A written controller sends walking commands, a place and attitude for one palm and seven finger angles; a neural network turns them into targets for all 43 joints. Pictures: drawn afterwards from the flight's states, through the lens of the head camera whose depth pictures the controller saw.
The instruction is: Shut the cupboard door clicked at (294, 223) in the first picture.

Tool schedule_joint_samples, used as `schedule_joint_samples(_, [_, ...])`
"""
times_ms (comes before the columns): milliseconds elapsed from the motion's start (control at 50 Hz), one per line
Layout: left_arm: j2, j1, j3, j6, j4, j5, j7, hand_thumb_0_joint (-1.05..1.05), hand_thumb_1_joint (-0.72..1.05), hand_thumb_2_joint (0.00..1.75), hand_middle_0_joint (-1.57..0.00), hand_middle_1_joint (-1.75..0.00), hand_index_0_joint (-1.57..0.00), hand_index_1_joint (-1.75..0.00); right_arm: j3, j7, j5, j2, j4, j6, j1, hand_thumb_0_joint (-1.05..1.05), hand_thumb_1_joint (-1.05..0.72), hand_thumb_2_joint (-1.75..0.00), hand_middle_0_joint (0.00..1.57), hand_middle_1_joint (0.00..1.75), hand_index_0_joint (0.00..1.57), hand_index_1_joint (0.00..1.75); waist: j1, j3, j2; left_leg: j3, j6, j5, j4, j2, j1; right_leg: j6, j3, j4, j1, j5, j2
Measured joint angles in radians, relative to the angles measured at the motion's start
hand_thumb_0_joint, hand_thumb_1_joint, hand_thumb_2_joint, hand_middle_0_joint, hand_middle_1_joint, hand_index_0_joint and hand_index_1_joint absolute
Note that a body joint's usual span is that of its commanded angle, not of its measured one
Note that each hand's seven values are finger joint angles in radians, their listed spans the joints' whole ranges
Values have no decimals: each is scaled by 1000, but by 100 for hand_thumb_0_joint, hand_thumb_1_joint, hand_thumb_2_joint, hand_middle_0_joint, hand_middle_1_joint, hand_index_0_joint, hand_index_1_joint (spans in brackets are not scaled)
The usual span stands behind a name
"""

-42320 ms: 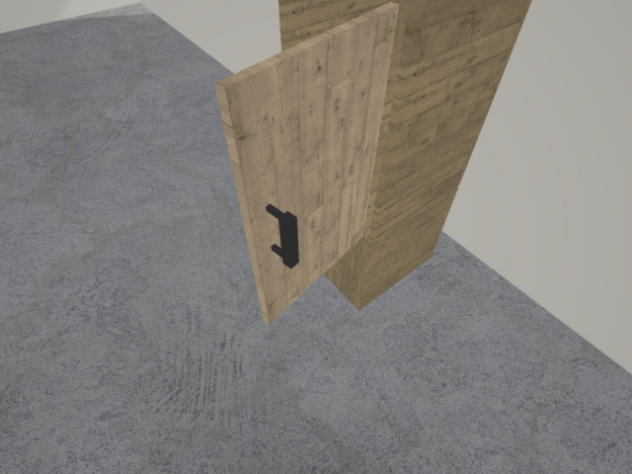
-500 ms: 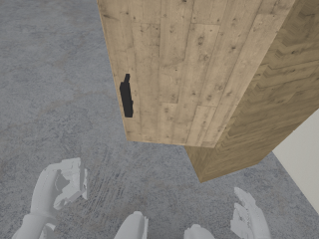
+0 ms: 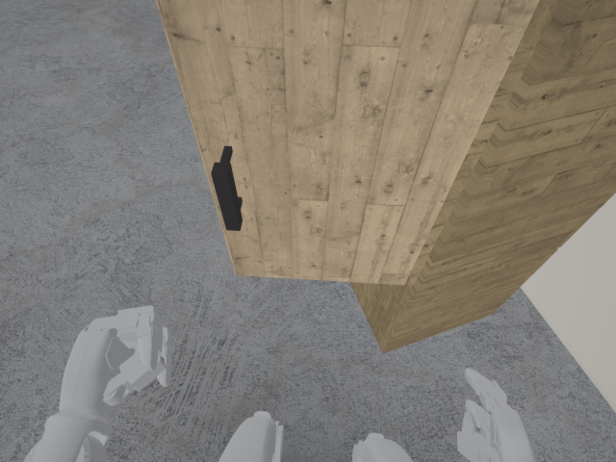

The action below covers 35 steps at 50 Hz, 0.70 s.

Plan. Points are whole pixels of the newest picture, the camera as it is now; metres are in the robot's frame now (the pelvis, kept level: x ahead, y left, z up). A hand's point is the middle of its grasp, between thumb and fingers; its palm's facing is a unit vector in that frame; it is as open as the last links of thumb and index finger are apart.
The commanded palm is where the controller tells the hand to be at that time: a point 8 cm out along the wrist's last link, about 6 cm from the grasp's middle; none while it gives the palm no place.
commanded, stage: bring the fist close to the handle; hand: left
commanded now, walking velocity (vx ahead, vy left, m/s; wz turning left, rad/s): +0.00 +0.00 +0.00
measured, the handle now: (230, 189) +0.47 +0.15 +0.06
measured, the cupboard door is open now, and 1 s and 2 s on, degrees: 67 67 62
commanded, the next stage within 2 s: push the door shut along its arc in 1.44 s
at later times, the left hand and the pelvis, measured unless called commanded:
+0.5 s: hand (195, 307) +0.28 +0.16 +0.06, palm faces -0.04 -1.00 +0.00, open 3.1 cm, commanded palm +0.27 +0.21 +0.06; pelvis +0.00 +0.00 +0.01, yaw +0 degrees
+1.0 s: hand (240, 248) +0.37 +0.12 +0.06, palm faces -0.04 -1.00 -0.01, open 3.1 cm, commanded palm +0.36 +0.17 +0.06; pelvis +0.00 +0.00 +0.01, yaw -1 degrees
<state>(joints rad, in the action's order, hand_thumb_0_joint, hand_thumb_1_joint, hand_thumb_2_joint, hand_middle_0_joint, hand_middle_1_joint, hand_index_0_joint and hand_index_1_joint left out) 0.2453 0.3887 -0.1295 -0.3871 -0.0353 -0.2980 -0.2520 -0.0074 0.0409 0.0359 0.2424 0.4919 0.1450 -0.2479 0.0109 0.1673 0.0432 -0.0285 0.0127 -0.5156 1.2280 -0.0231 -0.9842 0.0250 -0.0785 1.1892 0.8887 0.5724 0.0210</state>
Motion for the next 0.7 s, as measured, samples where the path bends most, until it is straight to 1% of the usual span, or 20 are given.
schedule_joint_samples(140, [-1, -26, 8, -2, 19, 0, -1, 2, 90, 90, -130, -150, -130, -150, -12, 4, -1, -2, -5, 4, 5, 2, -90, -89, 20, 30, 20, 30, 6, 1, 5, -5, -2, 2, 2, 1, -6, 1, -5, 2, 4, 0, 0])
schedule_joint_samples(220, [-3, -104, 16, 1, 61, 6, 1, 2, 90, 90, -130, -150, -130, -150, -17, 6, 0, 3, 9, 10, 12, 2, -90, -89, 20, 30, 20, 30, 8, -2, 5, -9, -2, 1, 15, 1, -21, 2, -9, 12, 17, 1, 0])
schedule_joint_samples(300, [-8, -176, 26, 31, 93, 15, 11, 2, 90, 90, -130, -150, -130, -150, -17, 3, 2, 3, 22, 4, 14, 2, -90, -89, 20, 30, 20, 30, 1, -6, 5, -7, -1, 2, 13, 1, -21, 1, -6, 11, 18, -1, 0])
schedule_joint_samples(360, [-13, -211, 38, 50, 111, 28, 30, 2, 90, 90, -130, -150, -130, -150, -17, -1, 3, 2, 25, -4, 7, 2, -90, -89, 20, 30, 20, 30, -7, -7, 4, -1, 1, 7, -2, 2, -8, -1, -1, -2, 7, -7, -1])
schedule_joint_samples(420, [-21, -236, 48, 56, 130, 40, 53, 2, 90, 90, -130, -150, -130, -150, -17, -6, 0, 0, 27, -12, -2, 2, -90, -89, 20, 30, 20, 30, -14, -7, 2, 7, 4, 14, -22, 2, 7, -4, 7, -18, -4, -15, -2])
schedule_joint_samples(580, [-39, -336, 66, 31, 233, 77, 107, 2, 90, 90, -130, -150, -130, -150, -12, -18, -4, 5, 50, -31, -10, 2, -90, -89, 20, 30, 20, 30, -24, -14, -4, 15, 7, 24, -44, 6, 17, -7, 15, -35, -10, -24, -6])
schedule_joint_samples(700, [-51, -442, 83, 23, 320, 101, 136, 2, 90, 90, -130, -150, -130, -150, -9, -22, -8, 6, 76, -43, 0, 2, -90, -89, 20, 30, 20, 30, -29, -21, -7, 19, 8, 28, -50, 7, 13, -9, 19, -38, -4, -28, -7])
